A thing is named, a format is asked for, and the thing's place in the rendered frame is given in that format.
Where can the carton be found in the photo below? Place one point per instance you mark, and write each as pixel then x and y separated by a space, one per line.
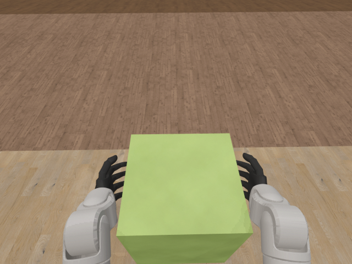
pixel 182 201

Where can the right robot forearm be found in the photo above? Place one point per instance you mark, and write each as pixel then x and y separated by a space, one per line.
pixel 284 229

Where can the robot right hand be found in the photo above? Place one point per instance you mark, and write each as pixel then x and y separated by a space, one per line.
pixel 255 175

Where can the robot left hand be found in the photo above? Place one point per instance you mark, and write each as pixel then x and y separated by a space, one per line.
pixel 106 178

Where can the left robot forearm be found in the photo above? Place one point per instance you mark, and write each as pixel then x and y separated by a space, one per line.
pixel 86 236

